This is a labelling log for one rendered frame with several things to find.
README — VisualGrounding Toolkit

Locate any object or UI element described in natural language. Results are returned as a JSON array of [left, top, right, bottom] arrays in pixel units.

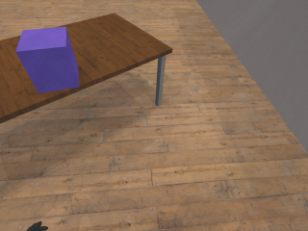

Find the table
[[0, 13, 172, 124]]

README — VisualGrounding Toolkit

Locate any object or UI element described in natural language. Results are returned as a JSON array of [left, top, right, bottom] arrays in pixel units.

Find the carton
[[15, 27, 80, 93]]

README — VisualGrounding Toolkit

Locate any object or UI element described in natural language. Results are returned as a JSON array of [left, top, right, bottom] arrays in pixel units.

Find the left robot hand
[[27, 221, 48, 231]]

